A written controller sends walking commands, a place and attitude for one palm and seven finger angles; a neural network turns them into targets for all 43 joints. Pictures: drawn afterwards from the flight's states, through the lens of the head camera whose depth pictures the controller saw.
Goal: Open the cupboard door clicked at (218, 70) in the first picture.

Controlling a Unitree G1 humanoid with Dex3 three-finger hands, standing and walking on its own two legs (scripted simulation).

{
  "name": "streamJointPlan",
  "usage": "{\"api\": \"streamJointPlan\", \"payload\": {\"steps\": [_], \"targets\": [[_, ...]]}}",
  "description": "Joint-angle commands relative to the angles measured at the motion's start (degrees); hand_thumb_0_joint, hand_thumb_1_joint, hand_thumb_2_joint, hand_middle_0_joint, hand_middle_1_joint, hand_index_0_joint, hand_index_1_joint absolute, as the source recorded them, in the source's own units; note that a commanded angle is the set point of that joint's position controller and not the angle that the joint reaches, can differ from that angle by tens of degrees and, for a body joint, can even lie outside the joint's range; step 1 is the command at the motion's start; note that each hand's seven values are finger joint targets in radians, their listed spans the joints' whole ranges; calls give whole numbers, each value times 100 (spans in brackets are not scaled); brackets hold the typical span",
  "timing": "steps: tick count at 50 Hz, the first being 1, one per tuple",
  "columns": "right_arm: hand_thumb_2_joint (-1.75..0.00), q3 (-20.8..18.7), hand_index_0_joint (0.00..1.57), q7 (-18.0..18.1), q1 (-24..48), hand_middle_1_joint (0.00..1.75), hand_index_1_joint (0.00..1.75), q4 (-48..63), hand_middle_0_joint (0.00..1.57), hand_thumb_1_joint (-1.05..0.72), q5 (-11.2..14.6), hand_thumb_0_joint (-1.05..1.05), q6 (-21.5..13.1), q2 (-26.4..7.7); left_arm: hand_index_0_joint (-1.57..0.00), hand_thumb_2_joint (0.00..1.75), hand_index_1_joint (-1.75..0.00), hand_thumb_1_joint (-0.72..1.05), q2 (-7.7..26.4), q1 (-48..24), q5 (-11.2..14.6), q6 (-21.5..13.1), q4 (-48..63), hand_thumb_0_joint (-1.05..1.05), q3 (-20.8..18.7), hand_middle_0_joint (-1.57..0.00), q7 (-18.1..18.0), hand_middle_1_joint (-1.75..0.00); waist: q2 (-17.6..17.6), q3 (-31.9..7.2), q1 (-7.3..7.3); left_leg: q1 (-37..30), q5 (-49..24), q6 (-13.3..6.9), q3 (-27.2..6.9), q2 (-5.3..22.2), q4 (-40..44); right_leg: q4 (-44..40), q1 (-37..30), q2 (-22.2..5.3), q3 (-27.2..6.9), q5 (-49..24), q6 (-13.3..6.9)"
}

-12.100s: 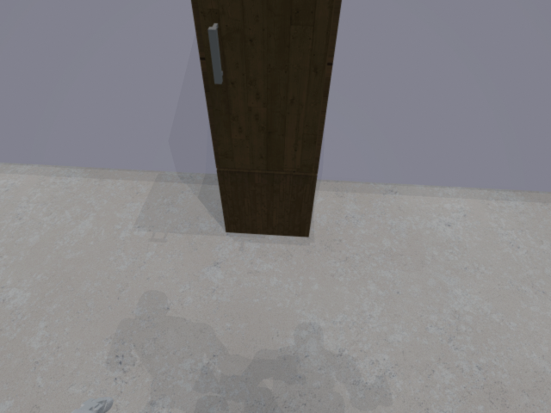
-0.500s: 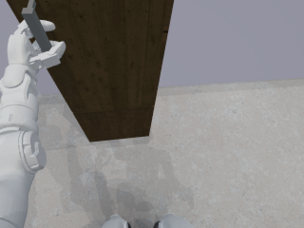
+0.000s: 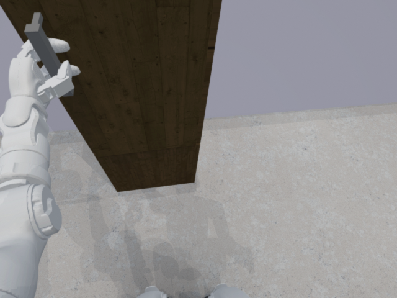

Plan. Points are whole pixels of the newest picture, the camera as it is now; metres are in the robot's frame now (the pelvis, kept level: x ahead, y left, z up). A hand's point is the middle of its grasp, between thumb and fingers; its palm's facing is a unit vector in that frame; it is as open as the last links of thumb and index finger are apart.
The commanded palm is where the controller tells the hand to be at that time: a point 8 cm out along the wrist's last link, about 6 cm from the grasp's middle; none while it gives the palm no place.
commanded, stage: pull the door open along its arc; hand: left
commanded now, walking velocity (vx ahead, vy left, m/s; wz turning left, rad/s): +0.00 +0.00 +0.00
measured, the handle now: (54, 57) +0.56 +0.23 +0.13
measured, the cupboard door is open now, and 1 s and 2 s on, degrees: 2 13 50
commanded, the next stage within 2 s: open thumb and fingers to let go in 1.58 s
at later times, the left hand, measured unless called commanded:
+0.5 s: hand (74, 99) +0.46 +0.18 +0.12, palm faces +0.38 -0.92 +0.14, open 5.9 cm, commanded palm +0.42 +0.22 +0.11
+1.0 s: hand (82, 99) +0.47 +0.17 +0.12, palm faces +0.50 -0.87 +0.01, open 5.6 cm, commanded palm +0.40 +0.20 +0.11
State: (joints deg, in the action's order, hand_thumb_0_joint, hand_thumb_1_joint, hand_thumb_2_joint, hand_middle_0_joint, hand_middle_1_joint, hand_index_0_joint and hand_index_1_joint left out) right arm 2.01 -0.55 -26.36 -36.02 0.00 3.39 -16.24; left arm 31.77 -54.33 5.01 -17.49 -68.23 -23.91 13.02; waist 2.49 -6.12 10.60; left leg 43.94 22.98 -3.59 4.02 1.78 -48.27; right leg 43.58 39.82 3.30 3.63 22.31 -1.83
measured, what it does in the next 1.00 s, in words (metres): stands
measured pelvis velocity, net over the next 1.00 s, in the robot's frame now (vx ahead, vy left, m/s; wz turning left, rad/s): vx -0.01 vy -0.03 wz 0.03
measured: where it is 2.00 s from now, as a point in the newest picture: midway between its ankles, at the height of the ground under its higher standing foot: outside the picture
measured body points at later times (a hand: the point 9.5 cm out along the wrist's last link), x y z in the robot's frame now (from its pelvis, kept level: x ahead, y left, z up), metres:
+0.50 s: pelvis -0.01 -0.01 +0.01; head +0.06 +0.00 +0.45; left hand +0.44 +0.23 +0.12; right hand +0.09 -0.27 -0.11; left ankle -0.01 +0.07 -0.70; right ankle -0.02 -0.10 -0.70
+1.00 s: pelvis -0.01 -0.03 +0.01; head +0.05 -0.03 +0.45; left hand +0.44 +0.21 +0.12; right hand -0.03 -0.29 -0.12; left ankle -0.01 +0.07 -0.70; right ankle -0.02 -0.10 -0.70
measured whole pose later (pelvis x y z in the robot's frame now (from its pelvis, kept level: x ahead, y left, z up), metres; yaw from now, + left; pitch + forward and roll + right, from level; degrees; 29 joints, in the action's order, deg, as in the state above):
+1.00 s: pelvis -0.01 -0.03 +0.01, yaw +2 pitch +14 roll -1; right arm -1.0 -1.5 -26.0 -41.5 -2.7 1.1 -15.2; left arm 15.6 -46.1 1.0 -20.4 -60.3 -22.0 -21.0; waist 2.5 -6.3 7.7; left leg 38.3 19.7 -1.5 2.7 1.5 -43.9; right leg 41.5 34.8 3.4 4.7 20.9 -3.9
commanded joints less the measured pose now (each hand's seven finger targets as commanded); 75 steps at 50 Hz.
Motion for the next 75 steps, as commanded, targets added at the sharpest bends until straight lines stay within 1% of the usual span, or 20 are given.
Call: {"api": "streamJointPlan", "payload": {"steps": [1, 8, 14, 16, 17, 19, 22, 27, 29, 30, 32, 38, 41, 43, 50, 56, 64, 69, 70, 75], "targets": [[-90, -405, 20, 63, -731, 30, 30, 499, 20, -90, 27, 0, -43, -1018, -40, 90, -135, 90, 1368, -1475, 294, -392, 1715, 0, -192, -40, 187, -135, 444, -2772, -392, -2551, -3471, 123, -627, 15, 322, -283, -1053, 118, -187, -2926, 62], [-90, -448, 20, 8, -200, 30, 30, 890, 20, -90, 193, 0, -72, -863, -40, 90, -135, 90, 669, 347, 693, -122, 3200, 0, 60, -40, 212, -135, 205, -2405, -707, -2527, -3677, 57, -407, -28, 575, -448, -1755, 38, -238, -3545, 85], [-90, -450, 20, 127, -95, 30, 30, 635, 20, -90, 192, 0, -91, -862, -40, 90, -135, 90, 545, -830, 613, 79, 3118, 0, 238, -40, -81, -135, -51, -1742, -368, -2425, -2924, 68, -456, -79, 656, -572, -1405, 13, -241, -3096, 108], [-90, -434, 20, 155, -93, 30, 30, 492, 20, -90, 161, 0, -120, -836, -40, 90, -135, 90, 575, -1373, 497, 20, 2901, 0, 263, -40, -203, -135, 237, -1777, -294, -2518, -2798, 84, -482, -114, 596, -548, -1244, -24, -286, -2931, 96], [-90, -409, 20, 154, 96, 30, 30, 492, 20, -90, 120, 0, -203, -656, -40, 90, -135, 90, 377, -1424, 797, 78, 2822, 0, -469, -40, -1018, -135, 100, -1609, -702, -2184, -2666, 139, -521, -138, 634, -603, -1226, -16, -181, -2627, 99], [-90, -406, 20, 82, 151, 30, 30, 436, 20, -90, 64, 0, -313, -649, -40, 90, -135, 90, -284, -1212, 601, 171, 2555, 0, -25, -40, -1707, -135, 90, -1582, -548, -2192, -2365, 219, -557, -121, 670, -565, -1028, -13, -132, -2233, 120], [-90, -423, 20, 4, 149, 30, 30, 338, 20, -90, -105, 0, -401, -619, -40, 90, -135, 90, -349, -1633, 231, 57, 2591, 0, -159, -40, -2620, -135, 23, -2038, -545, -2107, -2302, 213, -560, -157, 544, -424, -1094, -59, -156, -2173, 145], [-90, -466, 20, -136, 101, 30, 30, 203, 20, -90, -382, 0, -393, -571, -40, 90, -135, 90, -763, -1927, -948, -113, 2352, 0, 310, -40, -3952, -135, 37, -2196, -330, -1906, -1995, 198, -620, -128, 393, -267, -627, -87, -135, -1749, 156], [-90, -494, 20, -138, 47, 30, 30, 175, 20, -90, -398, 0, -389, -592, -40, 90, -135, 90, -836, -2143, -1057, -187, 2281, 0, 477, -40, -4003, -135, 39, -2318, -248, -1934, -1828, 196, -611, -132, 398, -329, -672, -71, -182, -1666, 140], [-90, -517, 20, -113, -21, 30, 30, 141, 20, -90, -402, 0, -393, -610, -40, 90, -135, 90, -842, -2243, -1008, -239, 2238, 0, 481, -40, -3956, -135, -219, -2398, -165, -1918, -1810, 171, -628, -139, 386, -375, -769, -54, -203, -1725, 151], [-90, -518, 20, -70, -58, 30, 30, 104, 20, -90, -377, 0, -393, -616, -40, 90, -135, 90, -766, -2445, -900, -319, 2152, 0, 484, -40, -3805, -135, -223, -2482, -163, -1888, -1765, 162, -583, -154, 424, -433, -983, -59, -272, -1848, 153], [-90, -478, 20, 23, -178, 30, 30, -51, 20, -90, -315, 0, -414, -610, -40, 90, -135, 90, -604, -2554, -679, -472, 1624, 0, 420, -40, -3466, -135, -196, -2024, -122, -1581, -1375, 102, -489, -183, 576, -697, -1156, -92, -387, -1699, 160], [-90, -488, 20, 17, -245, 30, 30, -106, 20, -90, -323, 0, -437, -610, -40, 90, -135, 90, -439, -2528, -675, -636, 1662, 0, 298, -40, -3424, -135, 128, -2096, -197, -1664, -1396, 105, -479, -200, 623, -719, -1191, -97, -402, -1668, 139], [-90, -495, 20, 0, -238, 30, 30, -64, 20, -90, -313, 0, -440, -606, -40, 90, -135, 90, -558, -2123, -607, -677, 1634, 0, 318, -40, -3391, -135, -88, -2053, -257, -1587, -1391, 83, -434, -211, 652, -783, -1347, -106, -429, -1738, 151], [-90, -566, 20, -74, -133, 30, 30, 98, 20, -90, -267, 0, -440, -621, -40, 90, -135, 90, -882, -960, -404, -754, 2391, 0, 376, -40, -3329, -135, -37, -2235, -554, -1975, -1907, 97, -358, -216, 769, -783, -1738, -58, -354, -2283, 101], [-90, -614, 20, -159, 244, 30, 30, 329, 20, -90, -186, 0, -510, -562, -40, 90, -135, 90, -1717, 573, -179, -505, 3744, 0, 856, -40, -3427, -135, -77, -2106, -800, -2408, -2505, 132, -270, -177, 898, -793, -1981, -46, -244, -2878, 85], [-90, -569, 20, -213, 1041, 30, 30, 795, 20, -90, -112, 0, -497, -373, -40, 90, -135, 90, -2945, 2689, -126, 240, 6178, 0, 2072, -40, -3640, -135, -441, -1586, -1014, -2888, -3146, 185, -266, -70, 1122, -854, -2362, -146, -120, -3345, 91], [-90, -485, 20, -210, 1582, 30, 30, 1106, 20, -90, -129, 0, -402, -174, -40, 90, -135, 90, -3800, 3824, -406, 867, 7594, 0, 3053, -40, -3976, -135, -496, -1304, -1089, -3164, -3196, 238, -314, -6, 1213, -880, -2427, -229, -54, -3154, 67], [-90, -475, 20, -201, 1635, 30, 30, 1121, 20, -90, -147, 0, -354, -165, -40, 90, -135, 90, -3810, 4067, -516, 991, 7676, 0, 3148, -40, -4074, -135, -735, -1174, -1064, -3158, -3124, 228, -342, 7, 1212, -936, -2443, -242, -61, -3111, 67], [-90, -410, 20, -257, 1957, 30, 30, 1301, 20, -90, -187, 0, -93, 38, -40, 90, -135, 90, -4371, 5148, -1081, 1606, 8566, 0, 3920, -40, -4520, -135, -634, -1150, -1123, -3250, -3299, 275, -442, 27, 1139, -870, -2571, -303, -30, -3280, -11]]}}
